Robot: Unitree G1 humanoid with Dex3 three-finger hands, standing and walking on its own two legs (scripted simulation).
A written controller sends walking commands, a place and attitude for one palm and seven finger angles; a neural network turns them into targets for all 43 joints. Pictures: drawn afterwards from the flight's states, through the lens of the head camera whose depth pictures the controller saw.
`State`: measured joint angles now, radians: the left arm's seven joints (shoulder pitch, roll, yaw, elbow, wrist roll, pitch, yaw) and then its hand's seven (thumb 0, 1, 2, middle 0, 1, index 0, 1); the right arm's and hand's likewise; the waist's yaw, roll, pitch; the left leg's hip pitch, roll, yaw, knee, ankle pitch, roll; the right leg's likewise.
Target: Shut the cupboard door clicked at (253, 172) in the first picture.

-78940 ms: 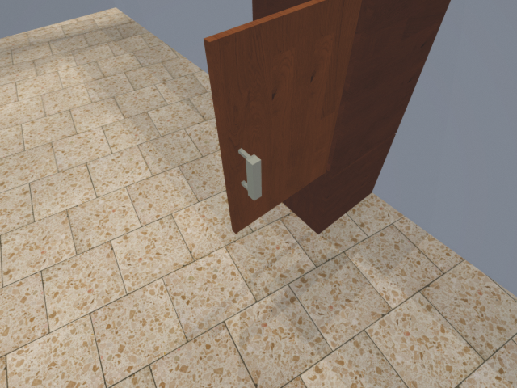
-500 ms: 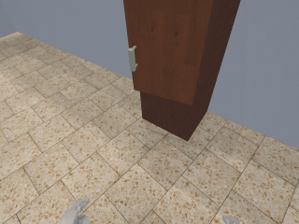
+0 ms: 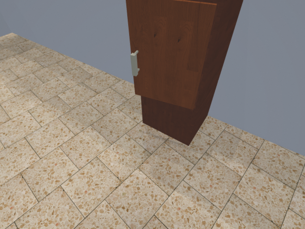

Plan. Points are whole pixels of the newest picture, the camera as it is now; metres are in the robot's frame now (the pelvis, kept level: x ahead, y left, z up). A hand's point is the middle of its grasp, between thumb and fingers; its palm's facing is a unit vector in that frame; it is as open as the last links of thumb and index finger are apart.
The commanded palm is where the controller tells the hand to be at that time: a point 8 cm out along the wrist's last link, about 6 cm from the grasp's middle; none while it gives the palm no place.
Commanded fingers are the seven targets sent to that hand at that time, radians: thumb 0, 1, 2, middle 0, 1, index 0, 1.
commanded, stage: let the arm hang, fingers relaxed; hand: left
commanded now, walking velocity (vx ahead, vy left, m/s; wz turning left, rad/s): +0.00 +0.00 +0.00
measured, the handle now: (136, 63) +0.96 +0.15 -0.09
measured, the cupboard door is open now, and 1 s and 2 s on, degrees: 11 11 11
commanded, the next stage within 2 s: look to check the result in 0.38 s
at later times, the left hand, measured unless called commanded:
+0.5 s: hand out of the picture +0.00 +0.18 -0.18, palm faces +0.00 -0.98 -0.18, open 7.4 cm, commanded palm none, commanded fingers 0.00 0.90 0.90 -0.20 -0.30 -0.20 -0.30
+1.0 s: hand out of the picture +0.05 +0.22 -0.17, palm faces -0.02 -0.96 -0.27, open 7.4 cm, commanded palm none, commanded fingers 0.00 0.90 0.90 -0.20 -0.30 -0.20 -0.30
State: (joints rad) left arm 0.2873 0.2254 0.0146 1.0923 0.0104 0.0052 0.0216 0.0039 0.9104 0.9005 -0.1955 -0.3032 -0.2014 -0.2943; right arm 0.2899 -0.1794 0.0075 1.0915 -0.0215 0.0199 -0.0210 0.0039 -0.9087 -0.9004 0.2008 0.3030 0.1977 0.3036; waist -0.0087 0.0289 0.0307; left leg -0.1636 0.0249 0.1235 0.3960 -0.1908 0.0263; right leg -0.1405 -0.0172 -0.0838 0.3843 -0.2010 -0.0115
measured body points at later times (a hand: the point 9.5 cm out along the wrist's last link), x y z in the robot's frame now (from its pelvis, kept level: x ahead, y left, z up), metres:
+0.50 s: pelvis +0.00 +0.01 +0.00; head +0.01 +0.02 +0.45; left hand +0.00 +0.23 -0.16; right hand -0.01 -0.22 -0.16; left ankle +0.02 +0.10 -0.74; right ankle +0.01 -0.11 -0.74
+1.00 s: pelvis +0.01 +0.01 +0.00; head +0.03 +0.01 +0.45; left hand +0.05 +0.27 -0.15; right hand +0.04 -0.25 -0.15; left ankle +0.02 +0.10 -0.74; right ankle +0.01 -0.11 -0.74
